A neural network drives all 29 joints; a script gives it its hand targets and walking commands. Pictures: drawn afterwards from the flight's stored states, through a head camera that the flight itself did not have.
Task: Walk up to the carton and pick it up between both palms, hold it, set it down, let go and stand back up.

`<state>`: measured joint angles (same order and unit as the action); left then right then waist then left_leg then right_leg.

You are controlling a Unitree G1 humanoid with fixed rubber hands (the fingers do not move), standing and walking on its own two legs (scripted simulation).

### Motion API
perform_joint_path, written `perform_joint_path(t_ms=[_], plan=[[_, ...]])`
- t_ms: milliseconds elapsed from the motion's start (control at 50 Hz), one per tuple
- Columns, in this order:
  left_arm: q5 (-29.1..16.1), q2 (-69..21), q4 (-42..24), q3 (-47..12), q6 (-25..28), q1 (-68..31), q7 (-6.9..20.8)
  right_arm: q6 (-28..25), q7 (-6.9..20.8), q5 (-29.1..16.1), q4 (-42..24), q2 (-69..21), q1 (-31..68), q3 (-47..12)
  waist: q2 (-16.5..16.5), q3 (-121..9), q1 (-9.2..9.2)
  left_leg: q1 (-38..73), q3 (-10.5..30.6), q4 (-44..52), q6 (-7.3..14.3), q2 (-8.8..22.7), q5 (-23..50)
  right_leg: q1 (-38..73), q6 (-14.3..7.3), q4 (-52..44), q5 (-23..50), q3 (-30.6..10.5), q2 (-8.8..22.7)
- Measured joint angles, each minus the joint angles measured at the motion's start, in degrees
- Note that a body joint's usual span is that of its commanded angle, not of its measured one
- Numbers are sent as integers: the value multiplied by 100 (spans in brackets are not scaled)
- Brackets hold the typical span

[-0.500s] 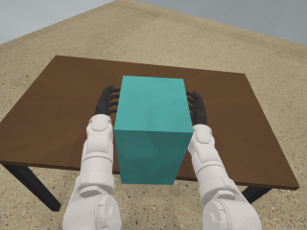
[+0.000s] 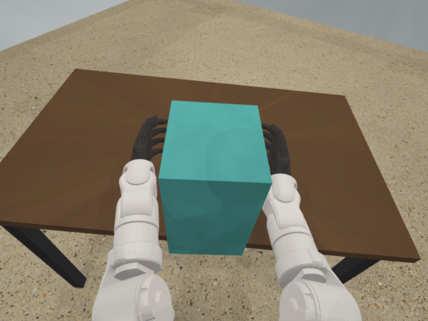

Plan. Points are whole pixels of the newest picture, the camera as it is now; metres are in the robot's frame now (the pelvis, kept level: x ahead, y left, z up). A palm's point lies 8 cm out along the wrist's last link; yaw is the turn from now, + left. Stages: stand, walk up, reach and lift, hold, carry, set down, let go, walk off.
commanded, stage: set down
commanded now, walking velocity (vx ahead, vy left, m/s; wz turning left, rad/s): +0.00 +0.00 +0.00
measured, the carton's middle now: (210, 185) +0.37 +0.01 +0.03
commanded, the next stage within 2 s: none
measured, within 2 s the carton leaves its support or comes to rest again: neither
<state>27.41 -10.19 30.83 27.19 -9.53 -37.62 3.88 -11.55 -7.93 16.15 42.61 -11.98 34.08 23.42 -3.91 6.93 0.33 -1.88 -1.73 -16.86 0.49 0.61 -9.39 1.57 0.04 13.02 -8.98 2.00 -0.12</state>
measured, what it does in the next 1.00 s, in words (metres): stands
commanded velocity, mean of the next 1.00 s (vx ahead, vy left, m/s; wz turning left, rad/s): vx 0.00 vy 0.00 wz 0.00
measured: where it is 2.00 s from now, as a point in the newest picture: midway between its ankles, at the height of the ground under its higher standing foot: outside the picture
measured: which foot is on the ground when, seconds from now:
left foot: down 0.00-1.00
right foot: down 0.00-1.00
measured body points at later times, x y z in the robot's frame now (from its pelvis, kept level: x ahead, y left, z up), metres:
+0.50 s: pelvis +0.00 +0.00 +0.00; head +0.02 +0.03 +0.45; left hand +0.40 +0.14 +0.09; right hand +0.38 -0.12 +0.10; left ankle +0.01 +0.11 -0.75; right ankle -0.01 -0.12 -0.75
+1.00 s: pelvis +0.00 +0.01 -0.01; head +0.03 +0.03 +0.44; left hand +0.42 +0.17 +0.07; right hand +0.41 -0.15 +0.08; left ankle +0.00 +0.11 -0.75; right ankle -0.01 -0.12 -0.75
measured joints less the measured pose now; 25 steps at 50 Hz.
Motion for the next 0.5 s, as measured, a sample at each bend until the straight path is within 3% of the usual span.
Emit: perform_joint_path(t_ms=[500], plan=[[46,-28,-22,91,213,7,60,-173,106,222,-39,-16,18,74,24,104,47,8,-123,10,6,19,-3,-55,3,77,-28,-7,15]])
